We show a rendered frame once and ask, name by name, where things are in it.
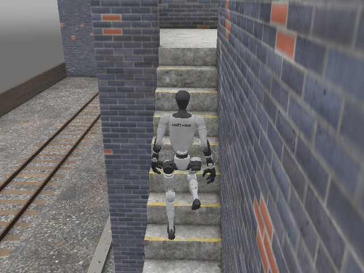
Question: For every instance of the robot torso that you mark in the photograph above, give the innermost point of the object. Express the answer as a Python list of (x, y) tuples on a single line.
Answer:
[(181, 135)]

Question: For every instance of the left robot hand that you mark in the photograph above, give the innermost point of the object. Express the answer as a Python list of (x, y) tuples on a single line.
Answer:
[(157, 164)]

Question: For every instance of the robot right forearm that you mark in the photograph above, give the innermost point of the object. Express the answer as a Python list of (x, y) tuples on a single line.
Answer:
[(208, 156)]

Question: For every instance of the right robot upper arm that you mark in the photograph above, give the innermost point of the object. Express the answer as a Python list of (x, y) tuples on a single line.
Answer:
[(201, 131)]

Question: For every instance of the right robot hand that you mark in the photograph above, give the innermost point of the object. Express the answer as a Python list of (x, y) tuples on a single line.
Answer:
[(211, 176)]

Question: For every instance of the robot left forearm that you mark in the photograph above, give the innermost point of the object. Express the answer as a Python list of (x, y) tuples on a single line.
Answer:
[(156, 152)]

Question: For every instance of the robot left thigh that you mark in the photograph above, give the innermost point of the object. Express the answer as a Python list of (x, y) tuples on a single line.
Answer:
[(168, 172)]

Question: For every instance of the left robot upper arm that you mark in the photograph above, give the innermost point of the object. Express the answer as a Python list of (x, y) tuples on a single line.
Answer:
[(161, 129)]

